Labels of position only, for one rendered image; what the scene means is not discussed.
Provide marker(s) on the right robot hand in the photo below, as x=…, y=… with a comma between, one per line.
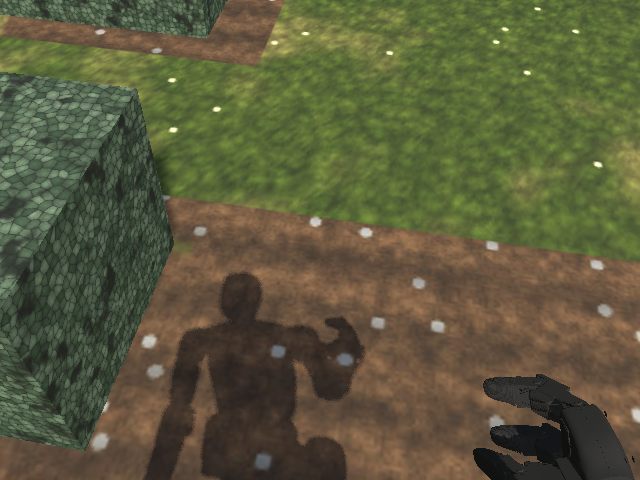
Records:
x=586, y=448

